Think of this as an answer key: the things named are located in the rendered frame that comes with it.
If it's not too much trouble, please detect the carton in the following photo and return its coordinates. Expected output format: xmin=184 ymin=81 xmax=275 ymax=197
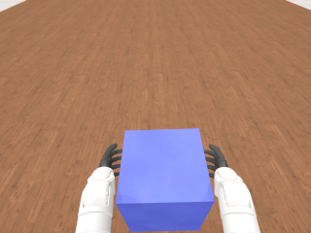
xmin=116 ymin=128 xmax=215 ymax=232

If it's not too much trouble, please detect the robot left hand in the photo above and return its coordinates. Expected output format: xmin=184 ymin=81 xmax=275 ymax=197
xmin=98 ymin=144 xmax=122 ymax=177

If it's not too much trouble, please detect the robot right hand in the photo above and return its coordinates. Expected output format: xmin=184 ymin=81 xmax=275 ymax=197
xmin=204 ymin=144 xmax=228 ymax=179

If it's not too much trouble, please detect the left robot forearm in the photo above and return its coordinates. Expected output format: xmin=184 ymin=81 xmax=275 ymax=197
xmin=75 ymin=166 xmax=116 ymax=233

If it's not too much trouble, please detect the right robot forearm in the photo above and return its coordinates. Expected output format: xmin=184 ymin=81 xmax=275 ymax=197
xmin=214 ymin=167 xmax=260 ymax=233

